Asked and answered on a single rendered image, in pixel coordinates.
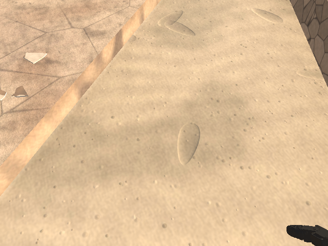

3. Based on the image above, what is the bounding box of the robot right hand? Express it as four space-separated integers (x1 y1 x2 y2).
286 225 328 246

